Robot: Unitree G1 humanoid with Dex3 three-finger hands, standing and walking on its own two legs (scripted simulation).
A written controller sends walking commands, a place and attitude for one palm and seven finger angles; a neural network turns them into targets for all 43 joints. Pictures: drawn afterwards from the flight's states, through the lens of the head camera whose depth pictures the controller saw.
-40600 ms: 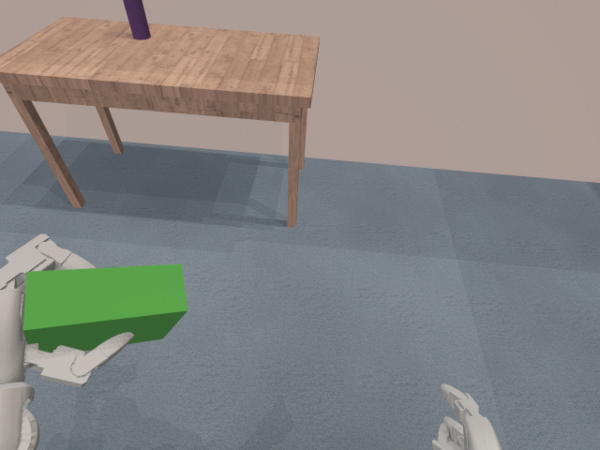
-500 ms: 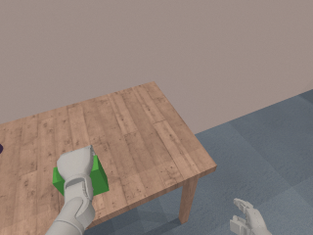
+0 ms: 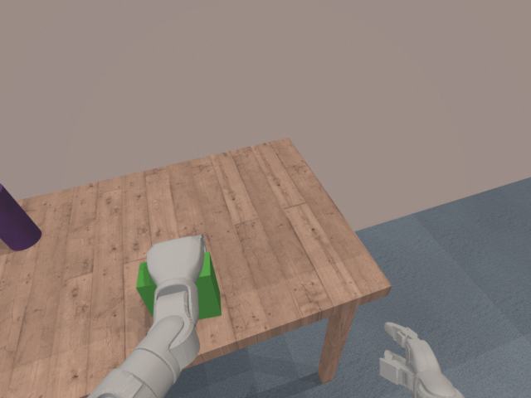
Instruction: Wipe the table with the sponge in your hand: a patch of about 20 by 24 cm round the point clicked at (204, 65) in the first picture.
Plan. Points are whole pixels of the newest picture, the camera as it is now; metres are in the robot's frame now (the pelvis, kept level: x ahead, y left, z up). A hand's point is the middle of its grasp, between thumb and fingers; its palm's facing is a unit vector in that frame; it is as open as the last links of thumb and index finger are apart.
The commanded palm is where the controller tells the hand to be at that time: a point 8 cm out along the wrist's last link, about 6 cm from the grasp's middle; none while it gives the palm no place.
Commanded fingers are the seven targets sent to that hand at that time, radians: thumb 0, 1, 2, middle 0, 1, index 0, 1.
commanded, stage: slide across to the third lane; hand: left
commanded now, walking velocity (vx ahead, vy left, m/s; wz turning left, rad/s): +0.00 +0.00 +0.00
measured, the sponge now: (185, 297) +0.29 +0.20 -0.05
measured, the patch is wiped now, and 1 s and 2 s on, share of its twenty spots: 0.85 0.85 1.00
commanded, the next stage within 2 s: wipe forward along the third lane in 0.22 s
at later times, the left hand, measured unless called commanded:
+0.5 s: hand (203, 269) +0.32 +0.17 +0.00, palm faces -0.08 -0.06 -0.99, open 9.4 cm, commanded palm +0.30 +0.15 +0.04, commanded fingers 0.00 0.10 1.30 -1.20 -1.60 -1.20 -1.60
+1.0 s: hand (205, 251) +0.36 +0.17 +0.00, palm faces -0.10 -0.02 -0.99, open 9.5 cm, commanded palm +0.35 +0.18 +0.03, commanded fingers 0.00 0.10 1.30 -1.20 -1.60 -1.20 -1.60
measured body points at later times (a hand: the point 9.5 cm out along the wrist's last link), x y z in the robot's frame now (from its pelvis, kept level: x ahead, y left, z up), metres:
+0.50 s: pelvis -0.01 -0.01 +0.00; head -0.02 -0.03 +0.45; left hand +0.32 +0.17 +0.05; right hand +0.19 -0.23 -0.10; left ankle +0.00 +0.08 -0.73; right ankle +0.00 -0.07 -0.73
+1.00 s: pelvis -0.03 -0.03 -0.01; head -0.01 -0.05 +0.44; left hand +0.36 +0.17 +0.05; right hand +0.12 -0.28 -0.13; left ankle +0.00 +0.08 -0.73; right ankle +0.00 -0.07 -0.73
